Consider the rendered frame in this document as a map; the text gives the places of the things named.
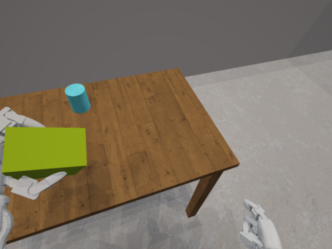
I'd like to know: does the right robot hand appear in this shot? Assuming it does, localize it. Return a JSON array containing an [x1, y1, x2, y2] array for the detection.
[[240, 199, 282, 249]]

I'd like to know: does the robot left forearm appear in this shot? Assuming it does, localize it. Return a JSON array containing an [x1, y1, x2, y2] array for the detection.
[[0, 195, 13, 249]]

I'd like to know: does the left robot hand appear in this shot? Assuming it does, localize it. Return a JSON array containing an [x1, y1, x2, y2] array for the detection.
[[0, 107, 67, 200]]

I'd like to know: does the table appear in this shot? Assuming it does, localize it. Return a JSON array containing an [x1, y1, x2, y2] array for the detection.
[[0, 68, 240, 244]]

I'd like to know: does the sponge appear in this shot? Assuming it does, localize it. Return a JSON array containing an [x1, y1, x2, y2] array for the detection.
[[2, 127, 87, 180]]

